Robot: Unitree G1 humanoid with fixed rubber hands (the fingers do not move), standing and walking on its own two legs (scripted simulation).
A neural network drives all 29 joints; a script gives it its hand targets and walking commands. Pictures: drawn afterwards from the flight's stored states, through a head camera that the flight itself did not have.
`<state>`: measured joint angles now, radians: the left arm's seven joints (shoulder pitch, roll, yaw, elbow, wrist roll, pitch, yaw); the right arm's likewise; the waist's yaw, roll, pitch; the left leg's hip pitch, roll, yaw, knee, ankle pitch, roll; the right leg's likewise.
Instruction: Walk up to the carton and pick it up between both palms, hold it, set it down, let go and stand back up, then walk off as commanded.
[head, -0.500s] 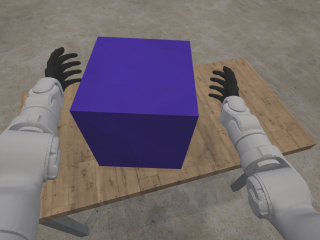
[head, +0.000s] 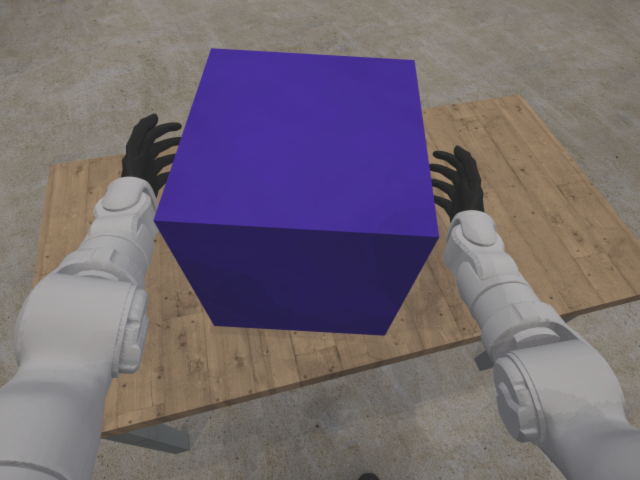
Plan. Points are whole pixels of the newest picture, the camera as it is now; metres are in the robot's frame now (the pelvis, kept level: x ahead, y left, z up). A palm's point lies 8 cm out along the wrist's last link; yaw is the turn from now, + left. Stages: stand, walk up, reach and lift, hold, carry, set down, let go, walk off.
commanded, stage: reach and lift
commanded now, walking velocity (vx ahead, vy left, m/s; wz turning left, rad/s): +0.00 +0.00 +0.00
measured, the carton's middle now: (305, 204) +0.47 -0.01 +0.02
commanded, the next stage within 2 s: none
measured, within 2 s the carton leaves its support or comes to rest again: leaves its support in 1.92 s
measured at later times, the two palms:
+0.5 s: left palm (166, 186) +0.47 +0.17 +0.08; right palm (452, 204) +0.41 -0.19 +0.07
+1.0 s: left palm (167, 189) +0.47 +0.17 +0.07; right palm (447, 204) +0.41 -0.18 +0.07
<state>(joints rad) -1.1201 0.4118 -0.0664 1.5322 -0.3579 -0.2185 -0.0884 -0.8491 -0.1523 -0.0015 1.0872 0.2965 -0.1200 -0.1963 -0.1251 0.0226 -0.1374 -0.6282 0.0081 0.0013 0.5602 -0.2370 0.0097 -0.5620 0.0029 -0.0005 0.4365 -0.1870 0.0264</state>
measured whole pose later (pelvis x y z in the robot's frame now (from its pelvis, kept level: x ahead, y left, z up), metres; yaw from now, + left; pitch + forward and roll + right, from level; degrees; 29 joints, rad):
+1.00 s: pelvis -0.01 +0.00 +0.00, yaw +0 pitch +17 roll -2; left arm -1.11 0.31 0.21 1.53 0.04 -0.32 -0.06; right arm -0.88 0.01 -0.47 1.12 -0.24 -0.22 -0.13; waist -0.12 -0.03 -0.14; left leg -0.62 0.01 0.00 0.55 -0.23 0.02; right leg -0.57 0.00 0.00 0.45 -0.18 0.03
